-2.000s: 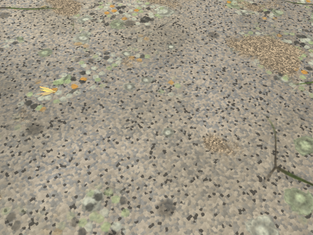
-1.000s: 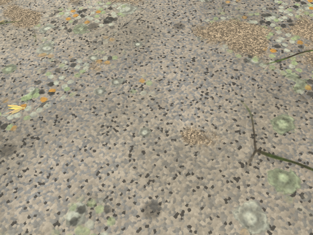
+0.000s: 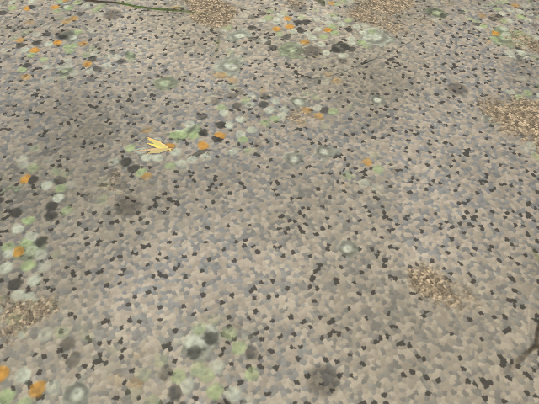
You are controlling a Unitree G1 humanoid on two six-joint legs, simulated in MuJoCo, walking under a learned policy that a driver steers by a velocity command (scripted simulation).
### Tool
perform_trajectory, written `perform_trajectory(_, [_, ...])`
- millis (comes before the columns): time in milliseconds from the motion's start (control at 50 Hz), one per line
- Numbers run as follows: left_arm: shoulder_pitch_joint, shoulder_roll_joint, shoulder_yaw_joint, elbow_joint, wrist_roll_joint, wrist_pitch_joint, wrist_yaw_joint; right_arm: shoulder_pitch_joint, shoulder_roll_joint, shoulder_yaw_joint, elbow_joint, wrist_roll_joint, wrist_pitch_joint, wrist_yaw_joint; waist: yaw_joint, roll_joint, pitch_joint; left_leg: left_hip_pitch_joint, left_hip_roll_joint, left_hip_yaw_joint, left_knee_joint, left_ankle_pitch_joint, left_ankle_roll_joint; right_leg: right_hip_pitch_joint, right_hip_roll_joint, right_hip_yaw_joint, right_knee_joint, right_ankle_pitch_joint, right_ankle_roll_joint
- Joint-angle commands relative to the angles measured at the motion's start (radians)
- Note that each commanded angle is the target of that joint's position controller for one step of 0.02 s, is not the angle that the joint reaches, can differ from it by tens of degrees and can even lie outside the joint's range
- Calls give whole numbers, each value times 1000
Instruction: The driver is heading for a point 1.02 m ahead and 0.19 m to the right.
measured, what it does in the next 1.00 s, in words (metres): walks ahead, turning right: right foot, then left foot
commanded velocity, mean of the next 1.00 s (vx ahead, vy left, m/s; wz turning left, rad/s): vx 0.40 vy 0.00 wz -0.30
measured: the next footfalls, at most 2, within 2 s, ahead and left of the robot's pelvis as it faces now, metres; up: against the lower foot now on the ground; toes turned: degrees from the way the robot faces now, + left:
right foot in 0.04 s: +0.04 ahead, -0.14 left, +0.00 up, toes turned +2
left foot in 0.40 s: +0.20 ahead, +0.14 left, +0.00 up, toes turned -4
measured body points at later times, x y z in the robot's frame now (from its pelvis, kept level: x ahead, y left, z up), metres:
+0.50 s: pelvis +0.14 +0.03 +0.00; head +0.15 +0.05 +0.45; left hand +0.20 +0.31 -0.13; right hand +0.26 -0.25 -0.09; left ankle +0.16 +0.14 -0.74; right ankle +0.03 -0.12 -0.67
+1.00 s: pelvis +0.38 -0.07 -0.02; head +0.42 -0.09 +0.43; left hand +0.64 +0.11 -0.11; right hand +0.34 -0.36 -0.13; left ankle +0.30 +0.12 -0.63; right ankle +0.43 -0.16 -0.74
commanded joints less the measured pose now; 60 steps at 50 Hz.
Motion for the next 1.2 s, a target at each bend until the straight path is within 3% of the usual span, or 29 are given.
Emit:
perform_trajectory(20, [22, 71, 12, -50, 8, -35, -14, 8, -104, -14, -30, 3, -13, 0, 21, 121, -104, -32, 183, -210, -95, -8, 113, 201, 7, -28, -224, 141, -41])
perform_trajectory(40, [69, 115, 18, -50, 17, -41, -10, 16, -75, -3, -29, -12, -20, 2, 25, 41, -111, -116, 128, -167, 2, -153, 67, 283, -106, 92, -234, 127, -85])
perform_trajectory(60, [121, 206, 38, -25, 18, -42, -9, 45, -48, 1, -46, -12, -33, 5, -11, -145, -103, -253, -14, 23, 171, -276, 11, 313, -217, 277, -281, -53, -200])
perform_trajectory(80, [177, 221, 46, -14, 15, -50, -15, -30, -106, -11, -75, 5, -47, -1, 55, -227, -42, -366, -11, 81, 320, -346, -23, 269, -344, 516, -422, -279, -333])
perform_trajectory(100, [187, 186, 36, -10, 20, -63, -12, -87, -162, -34, -87, 27, -56, -4, 82, -187, 42, -458, 42, 34, 476, -338, -28, 242, -373, 583, -472, -391, -366])
perform_trajectory(180, [157, 128, 16, -11, -4, -81, 5, -66, -103, -35, -68, 12, -83, 18, 53, -131, 40, -504, 125, 71, 474, -103, -32, 284, -256, 352, -485, -219, -270])
perform_trajectory(260, [180, 144, 21, -14, -12, -70, 4, -116, -21, -10, -80, 9, -117, 38, 69, -142, -1, -265, 82, 152, 191, -8, -63, 174, -163, 193, -463, 24, -259])
perform_trajectory(340, [199, 176, 29, -20, -25, -60, -5, -51, -74, -28, -65, 29, -124, 42, 20, -135, -9, -45, 61, 150, 0, 107, -64, 74, -193, 243, -406, -13, -251])
perform_trajectory(380, [196, 126, 12, -25, -17, -60, -7, 82, -110, -49, -25, 32, -123, 28, -50, -109, -44, 170, 71, 141, -47, 116, -40, -24, -150, 229, -298, -16, -202])
perform_trajectory(400, [174, 58, -9, -40, -5, -65, -11, 212, -155, -66, -9, 23, -125, 14, -117, -38, -110, 344, 190, 13, -82, 39, 1, -131, -74, 166, -76, -39, -149])
perform_trajectory(420, [188, -25, -33, -97, -11, -80, -4, 317, -275, -92, 3, -7, -119, 11, -127, 262, -213, 505, 445, -375, -211, -243, 120, -359, 36, 26, 286, -201, -89])
perform_trajectory(440, [204, 67, -9, -102, -36, -87, 1, 307, -232, -82, 10, -18, -125, 21, -111, 262, -177, 417, 499, -579, -298, -434, 190, -442, 8, 96, 497, -258, -90])
perform_trajectory(460, [192, 118, 10, -96, -46, -85, -2, 242, -162, -60, 5, -6, -130, 23, -81, 213, -72, 351, 473, -470, -302, -430, 173, -499, -35, 121, 570, -170, -105])
perform_trajectory(480, [185, 114, 11, -81, -42, -80, -6, 195, -115, -47, 1, -2, -134, 23, -61, 178, -24, 301, 418, -340, -309, -307, 144, -494, -59, 110, 580, -87, -108])
perform_trajectory(540, [157, 69, 10, -78, -27, -63, -19, 125, -69, -38, 8, -12, -138, 20, -22, 137, 18, 198, 333, -70, -344, 46, 101, -436, -101, 96, 532, 67, -100])
perform_trajectory(660, [38, 19, -10, -154, -15, -52, -41, 142, -109, -53, 39, -9, -140, 9, -30, 75, 42, 180, 323, 151, -377, 289, 124, -450, -102, 50, 296, 254, -57])
perform_trajectory(780, [-135, 14, -22, -236, -16, -58, -82, 203, -162, -68, 80, 15, -115, 0, -69, 54, 80, 260, 349, 284, -338, 431, 94, -375, -71, -66, 43, 299, -114])
perform_trajectory(820, [-120, 47, -6, -250, -15, -54, -88, 201, -191, -76, 81, 19, -102, -3, -34, 84, 31, 313, 354, 319, -229, 762, 74, -285, -13, -118, 20, 220, -156])
perform_trajectory(860, [46, 116, 31, -222, -18, -44, -83, 194, -223, -83, 75, 24, -83, -10, 70, 116, -89, 315, 342, 343, 33, 1038, 54, -54, 69, -159, 10, 142, -210])
perform_trajectory(880, [211, 167, 63, -183, -20, -36, -68, 183, -214, -77, 65, 29, -83, -13, 163, 92, -172, 189, 309, 364, 259, 970, 22, 209, 95, -139, -49, 194, -251])
perform_trajectory(900, [311, 241, 82, -156, -24, -21, -43, 230, -122, -46, 43, -8, -91, -11, 157, -87, -254, -101, 240, 347, 588, 293, -20, 514, -77, 135, -41, 213, -305])
perform_trajectory(920, [249, 313, 82, -196, -19, -37, -46, 284, -43, -14, -20, -10, -124, 0, 53, -257, -408, -453, 25, 169, 927, -338, -67, 745, -317, 775, -225, -36, -521])
perform_trajectory(940, [266, 216, 57, -202, -10, -51, -53, 169, -151, -34, -32, 27, -157, 15, 134, -101, -421, -546, 76, 7, 968, -272, -50, 721, -329, 791, -335, -114, -477])
perform_trajectory(960, [236, 169, 43, -180, -5, -63, -54, 118, -154, -33, -49, 54, -167, 21, 115, -72, -266, -581, 118, 31, 912, -181, -31, 590, -300, 632, -345, -66, -429])
perform_trajectory(980, [169, 141, 31, -181, -7, -72, -55, 112, -139, -28, -41, 37, -169, 13, 60, 24, -159, -537, 171, 42, 817, -102, -29, 412, -254, 499, -344, 65, -390])
perform_trajectory(1000, [106, 102, 19, -186, 2, -77, -53, 124, -142, -33, -23, 16, -160, 8, 22, 17, -125, -467, 211, 45, 741, -54, -34, 293, -222, 396, -347, 193, -366])
perform_trajectory(1040, [52, 83, 9, -186, 22, -88, -49, 181, -137, -36, 7, 9, -129, 9, -23, -20, -99, -349, 230, 58, 703, -26, -56, 150, -196, 273, -377, 504, -361])
perform_trajectory(1080, [59, 98, 9, -147, 20, -103, -45, 201, -109, -29, 23, 2, -105, 4, -37, -14, -86, -312, 218, 84, 637, 3, -84, 87, -182, 144, -385, 749, -353])
perform_trajectory(1200, [69, 97, -1, -87, 33, -92, -14, 54, -46, -6, -6, 7, -104, 20, 30, -40, -69, -266, 163, 116, 230, 393, -84, 120, -110, -81, -396, 754, -256])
